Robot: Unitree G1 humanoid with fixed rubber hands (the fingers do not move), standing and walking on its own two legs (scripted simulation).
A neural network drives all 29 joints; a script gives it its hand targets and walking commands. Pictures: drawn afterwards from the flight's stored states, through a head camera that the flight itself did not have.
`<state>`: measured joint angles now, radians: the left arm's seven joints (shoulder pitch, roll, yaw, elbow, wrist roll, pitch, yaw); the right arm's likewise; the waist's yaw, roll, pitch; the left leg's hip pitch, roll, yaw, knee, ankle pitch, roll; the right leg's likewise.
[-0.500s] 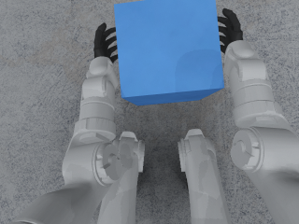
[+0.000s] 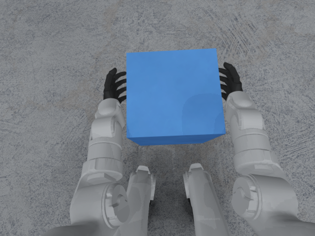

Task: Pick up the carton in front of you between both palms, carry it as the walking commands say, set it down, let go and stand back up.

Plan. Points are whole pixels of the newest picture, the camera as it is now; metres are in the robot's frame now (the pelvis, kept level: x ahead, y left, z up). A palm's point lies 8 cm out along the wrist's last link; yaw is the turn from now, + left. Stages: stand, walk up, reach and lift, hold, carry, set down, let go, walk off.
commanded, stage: reach and lift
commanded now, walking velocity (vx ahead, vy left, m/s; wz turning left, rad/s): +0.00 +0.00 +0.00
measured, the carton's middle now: (171, 106) +0.45 -0.02 -0.12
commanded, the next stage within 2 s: hold in 1.94 s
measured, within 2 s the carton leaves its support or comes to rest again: neither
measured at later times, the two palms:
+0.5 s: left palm (78, 89) +0.41 +0.14 +0.11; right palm (263, 82) +0.40 -0.16 +0.11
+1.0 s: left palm (2, 65) +0.37 +0.15 +0.24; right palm out of the picture +0.36 -0.15 +0.24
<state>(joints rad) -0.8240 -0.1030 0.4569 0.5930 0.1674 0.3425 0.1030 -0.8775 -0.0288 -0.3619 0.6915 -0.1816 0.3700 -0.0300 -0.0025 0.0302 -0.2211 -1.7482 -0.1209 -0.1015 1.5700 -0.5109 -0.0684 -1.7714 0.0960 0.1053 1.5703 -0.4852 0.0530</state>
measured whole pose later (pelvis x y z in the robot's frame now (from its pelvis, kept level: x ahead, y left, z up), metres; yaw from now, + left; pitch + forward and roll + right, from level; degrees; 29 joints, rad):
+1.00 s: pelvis +0.08 +0.00 +0.22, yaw -1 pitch -1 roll +0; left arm -0.25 -0.15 0.25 0.40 0.25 0.57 0.01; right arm -0.24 0.15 -0.25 0.39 -0.26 0.59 -0.03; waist 0.00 0.01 -0.09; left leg -0.20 -0.05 -0.15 0.46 -0.25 -0.01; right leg -0.21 0.04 0.14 0.45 -0.22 0.02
